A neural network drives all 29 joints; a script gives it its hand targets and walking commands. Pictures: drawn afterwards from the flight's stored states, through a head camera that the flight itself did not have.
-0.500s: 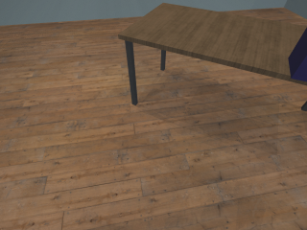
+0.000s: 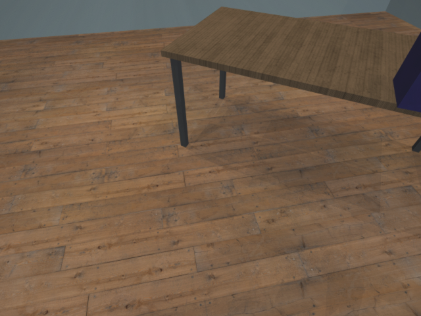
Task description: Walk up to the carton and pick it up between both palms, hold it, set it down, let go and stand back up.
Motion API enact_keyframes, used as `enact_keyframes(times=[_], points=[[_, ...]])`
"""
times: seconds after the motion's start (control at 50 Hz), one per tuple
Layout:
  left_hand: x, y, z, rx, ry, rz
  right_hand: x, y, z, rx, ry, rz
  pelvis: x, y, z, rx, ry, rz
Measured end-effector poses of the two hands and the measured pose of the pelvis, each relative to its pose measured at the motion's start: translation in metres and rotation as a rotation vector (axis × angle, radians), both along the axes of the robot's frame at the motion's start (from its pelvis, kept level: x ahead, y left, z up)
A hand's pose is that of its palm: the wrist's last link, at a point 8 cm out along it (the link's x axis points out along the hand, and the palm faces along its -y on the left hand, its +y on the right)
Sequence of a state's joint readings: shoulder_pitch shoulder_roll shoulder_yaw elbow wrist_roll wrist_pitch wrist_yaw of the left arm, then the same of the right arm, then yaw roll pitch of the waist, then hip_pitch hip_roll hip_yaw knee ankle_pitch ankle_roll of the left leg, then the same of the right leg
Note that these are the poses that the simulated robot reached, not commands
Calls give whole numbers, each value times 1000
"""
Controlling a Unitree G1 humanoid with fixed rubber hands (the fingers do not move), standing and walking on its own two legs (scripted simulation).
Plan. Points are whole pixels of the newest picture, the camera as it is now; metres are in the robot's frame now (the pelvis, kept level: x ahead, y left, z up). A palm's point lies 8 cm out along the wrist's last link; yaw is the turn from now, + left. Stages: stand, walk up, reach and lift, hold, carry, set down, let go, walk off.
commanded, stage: walk up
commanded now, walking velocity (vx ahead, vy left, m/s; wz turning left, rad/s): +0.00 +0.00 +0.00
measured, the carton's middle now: out of the picture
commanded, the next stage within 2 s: none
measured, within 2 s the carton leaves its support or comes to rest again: neither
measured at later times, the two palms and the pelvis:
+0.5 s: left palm (171, 289) +0.22 +0.10 -0.16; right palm out of the picture -0.02 -0.38 -0.20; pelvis +0.07 -0.13 -0.05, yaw -26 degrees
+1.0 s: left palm (210, 207) +0.44 +0.01 -0.17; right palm out of the picture +0.13 -0.38 -0.15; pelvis +0.28 -0.19 -0.03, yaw -40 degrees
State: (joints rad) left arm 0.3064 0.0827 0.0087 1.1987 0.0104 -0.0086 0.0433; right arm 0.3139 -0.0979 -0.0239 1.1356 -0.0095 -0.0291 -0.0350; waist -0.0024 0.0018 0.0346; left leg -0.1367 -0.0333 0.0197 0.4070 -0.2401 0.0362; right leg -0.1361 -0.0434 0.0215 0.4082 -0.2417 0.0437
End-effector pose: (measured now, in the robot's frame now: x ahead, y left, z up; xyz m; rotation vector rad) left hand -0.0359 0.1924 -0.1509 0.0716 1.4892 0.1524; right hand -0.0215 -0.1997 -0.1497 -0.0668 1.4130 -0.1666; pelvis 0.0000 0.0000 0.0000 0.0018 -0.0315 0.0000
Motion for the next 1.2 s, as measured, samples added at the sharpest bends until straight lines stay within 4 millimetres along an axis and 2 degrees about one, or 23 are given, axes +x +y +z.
enact_keyframes(times=[0.08,0.14,0.22,0.28,0.34,0.42,0.46,0.5,0.54,0.64,0.72,0.8,0.84,0.88,0.92,0.96,1.04,1.1,1.16,1.2], points=[[4,7,0,2,-9,-20,3,-8,0,-28,-30,-12,-1,-1,-2,10,4,-47],[17,21,2,27,18,-140,4,-28,2,-90,-105,-73,0,-7,-5,15,-3,-134],[61,36,8,81,-10,-248,-6,-62,8,-163,-150,-141,7,-23,-6,14,-17,-219],[107,31,13,106,-84,-292,-15,-86,7,-190,-142,-168,18,-39,-9,11,-22,-279],[159,9,17,116,-163,-353,-20,-109,-2,-195,-128,-201,31,-59,-15,16,-26,-343],[226,-41,12,126,-275,-454,-19,-141,-27,-173,-98,-248,55,-98,-34,13,-23,-401],[250,-67,2,137,-330,-478,-14,-160,-44,-150,-73,-248,64,-117,-49,-13,-25,-431],[260,-91,-6,128,-346,-483,-1,-176,-50,-126,-82,-261,71,-129,-55,-17,-30,-458],[261,-111,-8,109,-318,-485,19,-188,-46,-117,-128,-272,80,-137,-52,-19,-31,-471],[261,-144,-6,51,-243,-509,75,-207,-15,-133,-260,-280,111,-156,-35,-16,-38,-494],[275,-156,-6,7,-207,-513,112,-215,5,-153,-311,-303,145,-168,-25,-19,-36,-522],[308,-159,-9,-18,-183,-538,146,-218,17,-181,-335,-348,186,-174,-22,-26,-34,-549],[335,-158,-15,-23,-178,-564,160,-218,17,-203,-345,-378,210,-176,-26,-28,-36,-566],[367,-157,-26,-22,-175,-607,168,-216,9,-237,-343,-418,233,-177,-37,-25,-34,-586],[404,-160,-32,-9,-174,-668,167,-208,2,-246,-312,-479,250,-179,-43,-7,-37,-625],[442,-170,-27,9,-195,-734,159,-195,-1,-230,-249,-559,264,-184,-41,-6,-34,-665],[514,-203,-5,19,-265,-834,144,-171,7,-192,-127,-652,290,-200,-25,-1,-30,-729],[556,-237,9,15,-298,-902,138,-157,14,-159,-69,-715,307,-216,-15,4,-26,-768],[589,-280,17,-2,-325,-958,134,-145,15,-106,-4,-771,323,-234,-11,5,-22,-803],[607,-317,20,-32,-345,-993,134,-140,13,-62,39,-799,332,-248,-12,9,-21,-825]])
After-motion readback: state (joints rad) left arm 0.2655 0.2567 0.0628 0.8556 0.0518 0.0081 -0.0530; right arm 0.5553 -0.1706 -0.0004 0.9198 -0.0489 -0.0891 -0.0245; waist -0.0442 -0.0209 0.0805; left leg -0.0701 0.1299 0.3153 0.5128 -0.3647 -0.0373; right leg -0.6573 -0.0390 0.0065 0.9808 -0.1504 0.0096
